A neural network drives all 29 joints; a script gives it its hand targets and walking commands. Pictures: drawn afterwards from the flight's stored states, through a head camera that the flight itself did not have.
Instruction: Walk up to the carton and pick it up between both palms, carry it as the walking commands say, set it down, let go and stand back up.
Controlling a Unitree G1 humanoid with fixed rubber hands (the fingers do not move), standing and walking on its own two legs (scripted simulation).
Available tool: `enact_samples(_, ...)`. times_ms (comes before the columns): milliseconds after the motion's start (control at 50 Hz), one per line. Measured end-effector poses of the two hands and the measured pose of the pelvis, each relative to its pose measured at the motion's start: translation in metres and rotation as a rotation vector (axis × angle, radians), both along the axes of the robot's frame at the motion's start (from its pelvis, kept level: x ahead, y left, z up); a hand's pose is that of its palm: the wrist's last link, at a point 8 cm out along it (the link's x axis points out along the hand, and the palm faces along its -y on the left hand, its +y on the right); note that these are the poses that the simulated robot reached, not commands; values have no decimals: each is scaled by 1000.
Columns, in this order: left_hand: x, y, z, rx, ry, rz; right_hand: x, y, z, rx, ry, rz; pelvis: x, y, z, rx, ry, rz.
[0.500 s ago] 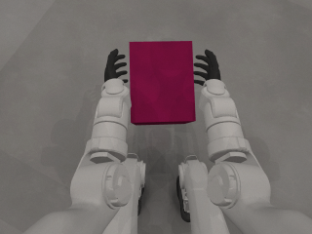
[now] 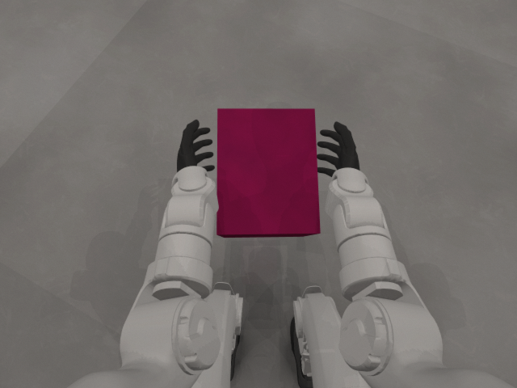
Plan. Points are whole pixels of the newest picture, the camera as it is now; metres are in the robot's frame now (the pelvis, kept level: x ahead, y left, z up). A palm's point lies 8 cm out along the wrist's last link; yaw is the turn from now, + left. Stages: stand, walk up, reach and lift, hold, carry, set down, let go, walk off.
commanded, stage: reach and lift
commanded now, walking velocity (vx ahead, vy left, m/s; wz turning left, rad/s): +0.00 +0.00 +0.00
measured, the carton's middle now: (264, 179) +0.46 +0.01 -0.12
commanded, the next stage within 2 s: none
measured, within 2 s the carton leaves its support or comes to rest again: neither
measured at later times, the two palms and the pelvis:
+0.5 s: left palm (182, 163) +0.41 +0.12 +0.04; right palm (364, 165) +0.41 -0.12 +0.04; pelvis +0.02 +0.00 +0.07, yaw +0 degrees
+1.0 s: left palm (168, 151) +0.40 +0.12 +0.11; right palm (390, 151) +0.40 -0.12 +0.11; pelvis +0.03 +0.00 +0.13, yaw +0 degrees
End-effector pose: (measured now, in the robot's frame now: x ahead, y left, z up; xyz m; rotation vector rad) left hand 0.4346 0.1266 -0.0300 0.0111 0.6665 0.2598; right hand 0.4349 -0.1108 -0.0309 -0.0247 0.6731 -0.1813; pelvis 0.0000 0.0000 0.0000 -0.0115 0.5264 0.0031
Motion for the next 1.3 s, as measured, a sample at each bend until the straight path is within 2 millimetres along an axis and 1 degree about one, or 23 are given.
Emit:
enact_samples(820,-35,-5,113,-39,-16,-17,-33,-8,115,25,-13,-18,30,-4,111,7,-202,0)
enact_samples(1040,-38,-4,145,-38,-19,-45,-38,-9,147,19,-18,-5,36,-3,134,10,-278,-3)
enact_samples(1300,-44,-3,187,-20,-14,-86,-46,-11,186,15,-15,13,45,1,154,10,-407,-6)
